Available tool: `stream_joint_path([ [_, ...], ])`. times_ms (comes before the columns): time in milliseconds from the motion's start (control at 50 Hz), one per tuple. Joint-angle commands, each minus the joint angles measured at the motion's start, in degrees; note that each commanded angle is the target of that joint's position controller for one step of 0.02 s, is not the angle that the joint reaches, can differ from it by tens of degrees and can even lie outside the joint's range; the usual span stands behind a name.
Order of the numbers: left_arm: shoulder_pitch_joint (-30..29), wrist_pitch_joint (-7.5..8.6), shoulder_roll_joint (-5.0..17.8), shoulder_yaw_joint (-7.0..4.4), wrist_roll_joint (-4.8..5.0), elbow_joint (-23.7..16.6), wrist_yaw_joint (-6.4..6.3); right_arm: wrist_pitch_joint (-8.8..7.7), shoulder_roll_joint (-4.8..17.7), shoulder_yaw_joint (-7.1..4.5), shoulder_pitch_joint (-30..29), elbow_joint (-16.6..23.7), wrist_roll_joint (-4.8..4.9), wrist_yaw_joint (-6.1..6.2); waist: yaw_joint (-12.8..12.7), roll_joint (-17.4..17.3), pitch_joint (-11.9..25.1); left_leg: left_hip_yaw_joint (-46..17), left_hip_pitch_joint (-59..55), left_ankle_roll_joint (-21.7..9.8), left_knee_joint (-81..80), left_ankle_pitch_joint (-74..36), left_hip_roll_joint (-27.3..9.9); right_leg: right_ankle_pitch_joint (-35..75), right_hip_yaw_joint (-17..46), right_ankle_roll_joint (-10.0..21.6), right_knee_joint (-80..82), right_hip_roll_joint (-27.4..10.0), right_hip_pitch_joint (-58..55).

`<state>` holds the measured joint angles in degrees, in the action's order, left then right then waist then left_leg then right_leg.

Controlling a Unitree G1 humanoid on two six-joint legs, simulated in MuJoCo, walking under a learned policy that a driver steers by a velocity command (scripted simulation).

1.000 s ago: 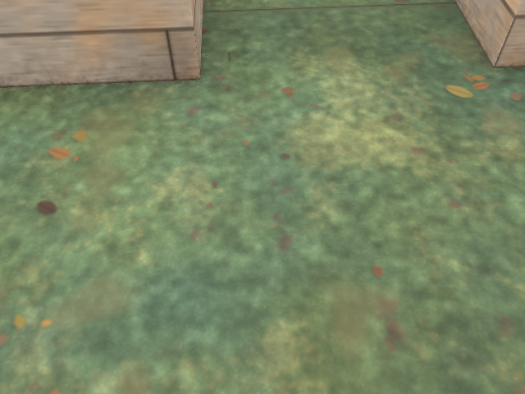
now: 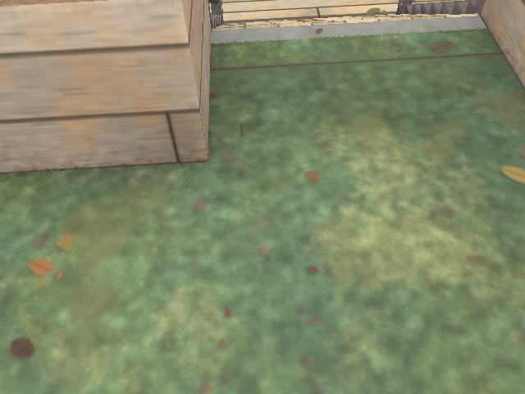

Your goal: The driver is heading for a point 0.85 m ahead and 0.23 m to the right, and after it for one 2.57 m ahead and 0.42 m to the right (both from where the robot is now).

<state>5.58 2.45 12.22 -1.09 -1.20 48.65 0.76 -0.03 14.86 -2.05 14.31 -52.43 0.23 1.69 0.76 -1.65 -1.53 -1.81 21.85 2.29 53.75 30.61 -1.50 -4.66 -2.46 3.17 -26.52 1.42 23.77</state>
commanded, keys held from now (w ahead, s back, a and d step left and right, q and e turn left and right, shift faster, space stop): no key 0.06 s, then w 0.10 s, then w+e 0.60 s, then w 0.24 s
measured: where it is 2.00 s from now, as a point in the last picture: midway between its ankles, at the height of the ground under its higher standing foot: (380, 278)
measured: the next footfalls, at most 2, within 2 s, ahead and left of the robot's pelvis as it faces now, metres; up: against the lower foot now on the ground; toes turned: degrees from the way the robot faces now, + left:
left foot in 0.16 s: +0.07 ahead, +0.14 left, +0.00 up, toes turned +0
right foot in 0.56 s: +0.24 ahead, -0.16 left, +0.00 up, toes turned -15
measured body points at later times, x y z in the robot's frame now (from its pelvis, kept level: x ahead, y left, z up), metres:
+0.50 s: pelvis +0.12 -0.02 +0.01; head +0.13 -0.02 +0.46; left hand +0.33 +0.20 -0.10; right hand +0.02 -0.28 -0.13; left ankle +0.03 +0.14 -0.73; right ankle +0.19 -0.16 -0.70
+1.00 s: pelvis +0.36 -0.11 +0.01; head +0.38 -0.13 +0.45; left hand +0.45 +0.15 -0.12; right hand +0.50 -0.41 -0.08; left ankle +0.59 -0.06 -0.70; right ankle +0.20 -0.15 -0.73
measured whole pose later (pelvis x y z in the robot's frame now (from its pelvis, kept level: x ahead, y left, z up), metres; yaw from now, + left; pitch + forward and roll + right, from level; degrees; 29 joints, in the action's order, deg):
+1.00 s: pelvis +0.36 -0.11 +0.01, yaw -22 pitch +2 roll -1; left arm 22.3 3.9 14.3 -3.9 1.2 51.4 -0.8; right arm -6.9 14.1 -2.8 -1.0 -44.9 0.3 -1.6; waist -4.8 -2.2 -0.6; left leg -1.4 34.4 -1.0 28.5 -5.6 -2.0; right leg -19.4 5.9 4.2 -16.0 5.3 -1.6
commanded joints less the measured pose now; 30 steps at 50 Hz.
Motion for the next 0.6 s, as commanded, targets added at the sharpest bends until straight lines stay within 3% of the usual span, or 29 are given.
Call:
stream_joint_path([
  [20,-3.52,-0.09,7.47,-1.85,-0.67,-2.83,-0.69,1.29,2.5,-0.96,7.31,-0.01,-0.47,1.34,1.98,9.89,6.6,0.32,-5.22,0.6,-6.5,-4.95,-1.56,-5.5,12.82,8.57,13.58,-12.5,-1.39],
  [60,-3.01,-0.24,7.2,-1.83,-0.02,-1.94,-1.08,1.14,2.24,-1.0,7.41,-0.84,-0.53,1.23,1.97,9.18,7.84,1.22,-9.08,-0.09,-13.35,-11.68,-1.17,-9.56,11.49,8.16,13.15,-11.93,-1.37],
  [80,-2.51,-0.46,7.71,-2.01,0.63,-1.31,-1.27,0.98,2.13,-1.05,8.3,-1.52,-0.76,0.99,2.48,9.11,8.59,2.58,-11.92,-0.74,-17.03,-15.7,-0.4,-17.22,11.07,7.36,13.5,-11.4,-0.45],
  [140,-1.33,-1.22,9.96,-2.92,2.2,-0.49,-1.8,0.42,3.48,-1.59,8.9,-1.91,-1.61,0.47,3.06,10.07,4.61,5.14,-12.76,-4.31,-19.24,-9.62,1.01,-35.9,12.96,3.75,14.97,-10.67,3.73],
  [160,-2.47,-1.21,8.77,-2.74,2.54,-1.1,-1.82,-0.01,3.81,-1.48,9.55,-1.96,-1.54,0.56,3.53,7.04,1.86,1.27,-11.32,-6.95,-25.85,-4.24,-1.73,-35.53,11.83,2.35,11.6,-9.2,4.89],
  [180,-3.96,-0.86,6.76,-2.48,3.04,-2.04,-1.85,-0.4,7.27,-2.36,10.92,-2.77,-1.39,0.84,3.86,-0.86,-1.37,-5.53,-8.37,-10.19,-34.21,6.71,-6.01,-31.61,5.58,-0.24,4.69,-4.15,7.43],
  [200,-6.21,0.07,5.46,-2.3,3.39,-3.18,-1.84,-1.08,10.53,-3.45,13.29,-3.86,-0.84,0.96,4.95,-11.14,-3.81,-16.96,-8.83,-13.56,-44.45,16.72,-12.51,-23.43,-1.36,-2.47,-8.76,1.58,11.44],
  [220,-6.57,0.83,6.05,-2.59,3.4,-3.76,-1.58,-2.28,12.38,-4.16,10.32,-3.2,-0.83,1.19,4.53,-17.05,-6.26,-26.43,-9.91,-15.66,-49.35,15.6,-19.46,-18.61,1.45,-1.06,-19.01,0.42,15.84],
  [240,-4.17,1.12,7.97,-3.58,3.29,-2.55,-1.32,-3.75,8.94,-3.42,8.43,-2.42,-1.41,1.37,2.92,-12.86,-5.68,-25.06,-13.46,-14.99,-48.16,9.17,-19.39,-18.12,5.14,-0.07,-25.05,-1.1,19.88],
  [260,-1.5,1.26,7.62,-3.86,3.24,-1.05,-1.06,-4.9,6.92,-3.15,7.69,-2.41,-0.9,1.23,1.94,-9.59,-4.32,-21.45,-17.85,-13.34,-46.5,3.23,-18.09,-15.84,7.46,0.8,-27.23,-1.34,22.65],
  [300,-1.57,1.58,5.57,-3.74,3.0,-0.46,-0.63,-5.84,5.09,-2.91,8.39,-2.9,0.2,0.97,2.07,-5.49,-2.4,-14.04,-23.74,-10.88,-45.33,-7.83,-16.78,-11.07,8.5,1.15,-26.41,-2.65,24.77],
  [320,-2.73,1.57,4.75,-3.63,2.83,-0.7,-0.39,-5.97,4.7,-2.84,8.7,-3.16,0.06,0.89,2.36,-4.97,-1.43,-10.35,-24.2,-10.04,-45.38,-12.12,-15.75,-8.52,6.95,0.56,-24.85,-3.04,23.19],
  [400,-7.3,0.59,2.73,-2.68,2.54,-2.77,0.86,-5.69,7.13,-3.67,9.43,-3.72,-0.19,0.76,3.94,-6.54,-1.48,-0.83,-19.15,-9.43,-46.0,-16.82,-14.2,-4.57,1.16,-1.81,-16.07,-4.01,13.72],
  [480,-8.77,-0.3,4.45,-2.54,2.7,-4.64,1.63,-5.19,9.68,-4.85,9.65,-4.1,0.8,0.15,3.97,-7.09,-3.69,2.5,-17.31,-9.39,-44.03,-15.48,-15.75,-7.91,-1.65,-0.3,-11.19,-4.1,8.1],
  [520,-6.09,-0.53,5.6,-2.93,2.62,-4.65,1.88,-4.77,10.23,-5.2,8.15,-3.86,1.25,-0.25,1.63,-6.35,-3.92,4.41,-16.02,-8.71,-40.08,-19.87,-16.5,-8.78,-3.85,1.79,-8.85,-2.75,2.68],
  [540,-1.82,-0.65,6.65,-3.69,2.46,-3.59,1.84,-4.62,10.45,-5.22,6.88,-3.41,1.3,-0.34,-1.03,-5.4,-2.08,6.87,-14.12,-7.64,-34.21,-29.34,-15.43,-8.11,-5.76,2.97,-7.3,-0.44,-4.22],
  [560,5.99,-0.79,9.4,-5.44,2.71,-1.36,1.6,-4.53,9.41,-4.75,6.66,-3.06,0.87,-0.41,-4.67,-2.66,2.68,10.51,-11.4,-5.89,-22.67,-40.47,-12.94,-7.41,-5.98,4.73,-5.81,1.85,-15.28],
  [580,16.39,-1.01,14.85,-7.74,3.09,0.46,0.63,-4.61,7.8,-4.01,5.12,-1.13,-0.4,-0.4,-9.29,6.19,8.77,13.72,0.65,-2.03,-2.2,-36.47,-9.56,-11.37,8.59,8.84,-2.52,-5.95,-30.3],
  [600,19.27,-0.55,20.75,-8.2,3.18,0.35,0.59,-6.39,0.64,-1.63,5.28,3.37,-1.39,-0.72,-6.81,21.92,14.22,8.28,21.78,1.21,17.23,0.08,1.72,-23.12,42.71,18.96,10.05,-19.72,-42.92],
])
Velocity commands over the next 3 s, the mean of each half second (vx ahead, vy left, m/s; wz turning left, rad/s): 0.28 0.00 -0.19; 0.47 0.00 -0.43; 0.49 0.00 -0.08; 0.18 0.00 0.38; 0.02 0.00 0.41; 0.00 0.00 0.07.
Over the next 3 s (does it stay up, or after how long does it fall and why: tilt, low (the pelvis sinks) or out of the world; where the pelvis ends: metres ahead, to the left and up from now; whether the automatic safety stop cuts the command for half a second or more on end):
stays up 0.80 -0.29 0.00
